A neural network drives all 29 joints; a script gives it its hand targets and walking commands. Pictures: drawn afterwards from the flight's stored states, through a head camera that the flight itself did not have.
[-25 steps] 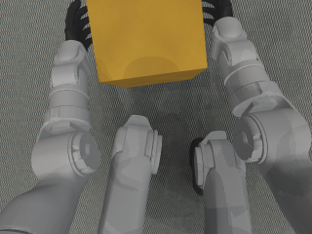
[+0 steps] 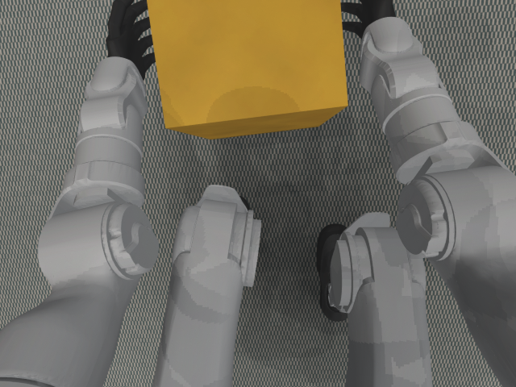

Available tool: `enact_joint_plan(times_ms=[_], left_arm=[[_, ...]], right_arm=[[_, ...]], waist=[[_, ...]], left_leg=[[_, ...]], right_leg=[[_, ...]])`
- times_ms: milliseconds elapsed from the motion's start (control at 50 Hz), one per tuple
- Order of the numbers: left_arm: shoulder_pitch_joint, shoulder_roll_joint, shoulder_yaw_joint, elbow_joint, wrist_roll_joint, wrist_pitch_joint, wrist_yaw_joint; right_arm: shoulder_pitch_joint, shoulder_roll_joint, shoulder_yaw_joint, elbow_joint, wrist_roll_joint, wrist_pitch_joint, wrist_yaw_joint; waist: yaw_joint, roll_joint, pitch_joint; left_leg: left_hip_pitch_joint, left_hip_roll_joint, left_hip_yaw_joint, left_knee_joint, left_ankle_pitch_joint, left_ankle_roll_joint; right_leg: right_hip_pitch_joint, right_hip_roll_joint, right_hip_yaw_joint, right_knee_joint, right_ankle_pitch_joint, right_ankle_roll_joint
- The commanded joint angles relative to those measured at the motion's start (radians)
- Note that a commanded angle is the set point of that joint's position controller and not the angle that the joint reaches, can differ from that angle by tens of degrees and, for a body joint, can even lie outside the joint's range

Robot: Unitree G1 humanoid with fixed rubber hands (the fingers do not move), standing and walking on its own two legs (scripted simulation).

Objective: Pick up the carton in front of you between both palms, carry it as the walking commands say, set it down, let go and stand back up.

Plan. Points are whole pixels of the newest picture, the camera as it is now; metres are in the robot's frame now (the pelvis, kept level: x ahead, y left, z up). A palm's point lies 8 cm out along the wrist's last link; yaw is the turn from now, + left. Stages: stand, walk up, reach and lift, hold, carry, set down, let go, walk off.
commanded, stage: set down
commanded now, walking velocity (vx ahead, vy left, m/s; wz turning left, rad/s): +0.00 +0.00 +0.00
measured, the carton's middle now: (253, 59) +0.50 +0.12 -0.25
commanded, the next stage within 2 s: let go in 1.38 s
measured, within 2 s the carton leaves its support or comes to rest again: neither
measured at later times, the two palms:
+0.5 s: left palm (76, 47) +0.47 +0.33 -0.14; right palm (392, 10) +0.55 -0.04 -0.15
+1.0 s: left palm out of the picture +0.46 +0.33 +0.02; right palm out of the picture +0.56 -0.04 +0.02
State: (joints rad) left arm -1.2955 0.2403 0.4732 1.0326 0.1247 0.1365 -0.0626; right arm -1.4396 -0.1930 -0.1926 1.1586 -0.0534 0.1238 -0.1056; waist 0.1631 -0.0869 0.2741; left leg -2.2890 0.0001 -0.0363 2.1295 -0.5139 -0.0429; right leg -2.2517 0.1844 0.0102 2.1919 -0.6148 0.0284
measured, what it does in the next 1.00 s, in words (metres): rises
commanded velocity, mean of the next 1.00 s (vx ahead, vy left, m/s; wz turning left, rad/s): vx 0.00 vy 0.00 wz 0.00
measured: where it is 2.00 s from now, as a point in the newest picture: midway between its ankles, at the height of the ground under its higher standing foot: (280, 273)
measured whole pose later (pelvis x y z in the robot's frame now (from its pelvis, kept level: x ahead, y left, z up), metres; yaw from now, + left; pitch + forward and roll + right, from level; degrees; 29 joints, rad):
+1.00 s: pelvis +0.01 +0.01 +0.12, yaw +2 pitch +45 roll -2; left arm -1.04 0.31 0.36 0.80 -0.10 0.15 -0.01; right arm -1.17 -0.23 -0.14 0.82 0.01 0.21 -0.13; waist 0.14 -0.05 -0.01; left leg -2.05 -0.03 -0.02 1.70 -0.44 0.00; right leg -1.98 0.09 0.03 1.76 -0.57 0.03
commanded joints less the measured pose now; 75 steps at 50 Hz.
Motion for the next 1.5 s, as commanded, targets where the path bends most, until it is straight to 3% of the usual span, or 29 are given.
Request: enact_joint_plan(times_ms=[0, 40, 80, 100, 140, 280, 380, 500, 580, 680, 780, 880, 980, 1140, 1380, 1480], left_arm=[[-0.401, -0.387, -0.155, -0.004, -0.028, -0.036, -0.121], [-0.303, -0.141, -0.066, 0.039, -0.022, -0.068, -0.065], [-0.173, 0.221, 0.005, 0.074, -0.039, -0.121, 0.034], [-0.166, 0.288, -0.003, 0.081, -0.075, -0.141, 0.067], [-0.205, 0.311, -0.040, 0.095, -0.156, -0.168, 0.090], [-0.261, 0.322, -0.166, 0.031, -0.321, -0.184, 0.058], [-0.184, 0.352, -0.180, -0.056, -0.362, -0.151, 0.077], [-0.091, 0.314, -0.172, -0.258, -0.320, -0.067, 0.106], [-0.074, 0.244, -0.166, -0.271, -0.276, -0.029, 0.104], [-0.058, 0.187, -0.163, -0.250, -0.245, -0.033, 0.089], [0.003, 0.191, -0.131, -0.244, -0.218, -0.032, 0.079], [0.046, 0.223, -0.097, -0.307, -0.211, -0.020, 0.062], [0.076, 0.247, -0.085, -0.370, -0.227, 0.001, 0.038], [0.138, 0.218, -0.086, -0.359, -0.216, 0.006, 0.004], [0.219, 0.176, -0.065, -0.321, -0.145, -0.044, -0.013], [0.354, 0.167, -0.079, -0.349, -0.095, -0.053, -0.040]], right_arm=[[-0.397, 0.529, 0.163, -0.070, 0.035, -0.034, 0.149], [-0.347, 0.290, 0.141, -0.075, 0.047, -0.049, 0.096], [-0.252, -0.080, 0.119, -0.077, 0.078, -0.066, 0.008], [-0.238, -0.141, 0.123, -0.070, 0.095, -0.066, -0.015], [-0.256, -0.153, 0.151, -0.070, 0.142, -0.062, -0.026], [-0.284, -0.149, 0.209, -0.228, 0.212, -0.060, -0.019], [-0.233, -0.178, 0.193, -0.344, 0.202, -0.034, -0.038], [-0.160, -0.178, 0.128, -0.474, 0.156, 0.031, -0.060], [-0.085, -0.161, 0.057, -0.380, 0.113, 0.059, -0.052], [-0.043, -0.140, 0.004, -0.284, 0.076, 0.039, -0.030], [-0.023, -0.124, 0.004, -0.294, 0.063, 0.029, -0.021], [-0.018, -0.103, 0.039, -0.403, 0.063, 0.047, -0.023], [0.004, -0.089, 0.058, -0.501, 0.062, 0.082, -0.031], [0.107, -0.065, 0.021, -0.496, 0.037, 0.088, -0.021], [0.220, -0.037, -0.010, -0.446, 0.013, 0.038, 0.012], [0.386, 0.012, -0.026, -0.483, -0.043, 0.033, -0.005]], waist=[[0.104, -0.075, -0.811], [0.115, -0.063, -0.826], [0.128, -0.040, -0.846], [0.124, -0.025, -0.854], [0.107, -0.025, -0.880], [0.069, -0.031, -1.029], [0.082, -0.032, -1.266], [0.077, 0.009, -1.443], [0.033, 0.065, -1.231], [0.000, 0.107, -1.163], [0.023, 0.082, -1.222], [0.052, 0.014, -1.341], [0.052, -0.029, -1.414], [0.020, 0.008, -1.352], [0.006, 0.039, -1.257], [-0.014, 0.044, -1.306]], left_leg=[[0.433, -0.043, 0.054, -0.131, 0.259, 0.049], [0.463, -0.027, 0.065, -0.127, 0.260, 0.036], [0.500, -0.001, 0.068, -0.128, 0.263, 0.019], [0.510, 0.009, 0.064, -0.132, 0.269, 0.015], [0.514, 0.021, 0.055, -0.130, 0.292, 0.019], [0.582, 0.029, 0.031, -0.118, 0.401, 0.026], [0.791, 0.008, 0.045, -0.150, 0.452, 0.019], [1.009, -0.023, 0.080, -0.249, 0.421, 0.013], [0.913, -0.030, 0.078, -0.324, 0.312, 0.002], [0.887, -0.036, 0.067, -0.385, 0.327, -0.014], [0.912, -0.043, 0.077, -0.457, 0.351, -0.019], [0.960, -0.048, 0.102, -0.530, 0.401, -0.013], [1.012, -0.053, 0.117, -0.608, 0.444, -0.005], [1.127, -0.059, 0.102, -0.756, 0.507, -0.004], [1.305, -0.050, 0.071, -0.985, 0.586, 0.002], [1.453, -0.050, 0.066, -1.073, 0.641, 0.014]], right_leg=[[0.258, -0.009, -0.024, -0.196, 0.157, -0.007], [0.304, -0.030, -0.024, -0.194, 0.157, 0.010], [0.358, -0.056, -0.014, -0.194, 0.153, 0.028], [0.368, -0.064, -0.007, -0.191, 0.157, 0.028], [0.379, -0.074, 0.003, -0.185, 0.174, 0.025], [0.451, -0.097, -0.012, -0.152, 0.237, 0.017], [0.532, -0.092, -0.064, -0.149, 0.220, 0.017], [0.554, -0.059, -0.109, -0.237, 0.142, 0.003], [0.434, -0.057, -0.101, -0.317, 0.050, -0.009], [0.375, -0.056, -0.089, -0.392, 0.065, -0.017], [0.446, -0.056, -0.081, -0.473, 0.087, -0.007], [0.618, -0.054, -0.076, -0.560, 0.149, 0.008], [0.780, -0.058, -0.069, -0.651, 0.211, 0.016], [0.853, -0.069, -0.053, -0.814, 0.266, 0.011], [0.986, -0.086, -0.023, -1.060, 0.353, 0.016], [1.123, -0.088, -0.022, -1.161, 0.424, 0.028]])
